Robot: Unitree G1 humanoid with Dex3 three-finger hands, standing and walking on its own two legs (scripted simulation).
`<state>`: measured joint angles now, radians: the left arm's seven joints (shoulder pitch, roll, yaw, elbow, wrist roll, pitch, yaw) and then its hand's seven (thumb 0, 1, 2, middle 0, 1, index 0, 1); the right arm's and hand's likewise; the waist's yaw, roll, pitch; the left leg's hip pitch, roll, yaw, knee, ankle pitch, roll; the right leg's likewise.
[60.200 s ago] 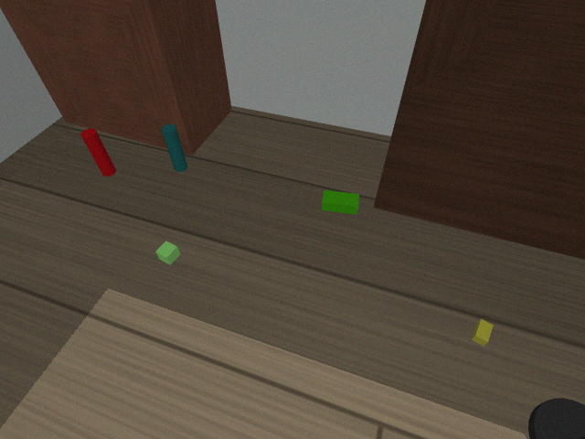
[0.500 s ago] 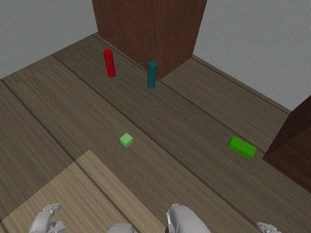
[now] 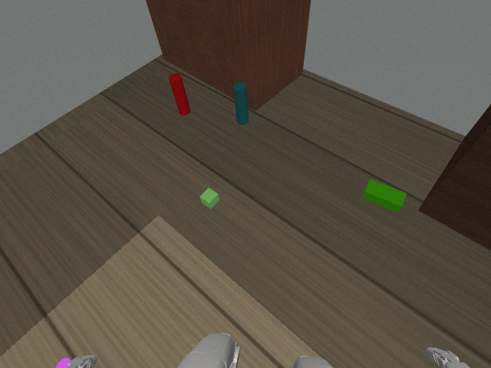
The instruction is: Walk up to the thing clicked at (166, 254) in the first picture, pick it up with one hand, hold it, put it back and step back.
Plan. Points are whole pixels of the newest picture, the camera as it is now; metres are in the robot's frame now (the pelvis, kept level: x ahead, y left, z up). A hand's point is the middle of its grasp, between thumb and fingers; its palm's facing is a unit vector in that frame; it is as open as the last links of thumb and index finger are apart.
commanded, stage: step back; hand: left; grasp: from above
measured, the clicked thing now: (209, 198) +0.85 +0.25 -0.74
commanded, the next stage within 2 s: stand in 1.64 s
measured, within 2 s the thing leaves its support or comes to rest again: neither
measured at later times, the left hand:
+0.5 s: hand out of the picture -0.10 +0.24 -0.16, palm faces -0.01 -0.92 -0.40, open 7.4 cm
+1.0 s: hand out of the picture -0.17 +0.25 -0.14, palm faces +0.05 -0.92 -0.39, open 7.4 cm
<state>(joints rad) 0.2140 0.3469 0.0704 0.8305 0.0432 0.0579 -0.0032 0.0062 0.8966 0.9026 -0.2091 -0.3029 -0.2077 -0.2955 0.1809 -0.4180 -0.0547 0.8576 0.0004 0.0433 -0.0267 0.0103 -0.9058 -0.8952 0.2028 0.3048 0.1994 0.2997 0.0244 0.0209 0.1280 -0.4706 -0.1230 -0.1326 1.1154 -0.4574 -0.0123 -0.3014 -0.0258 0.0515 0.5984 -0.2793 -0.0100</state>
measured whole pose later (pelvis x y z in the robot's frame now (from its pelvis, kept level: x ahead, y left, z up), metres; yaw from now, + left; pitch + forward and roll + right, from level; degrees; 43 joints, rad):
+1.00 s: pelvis -0.23 -0.03 +0.00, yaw +3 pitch -2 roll +1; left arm 0.22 0.42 0.07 0.96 0.03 0.01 -0.02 0.01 0.90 0.90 -0.21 -0.30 -0.20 -0.29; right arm 0.28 -0.34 -0.05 0.98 -0.04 -0.03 0.03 0.01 -0.90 -0.89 0.21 0.31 0.20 0.30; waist 0.00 -0.03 0.06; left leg -0.18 -0.02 -0.03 0.50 -0.28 0.02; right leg -0.37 -0.03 0.01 0.85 -0.45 -0.02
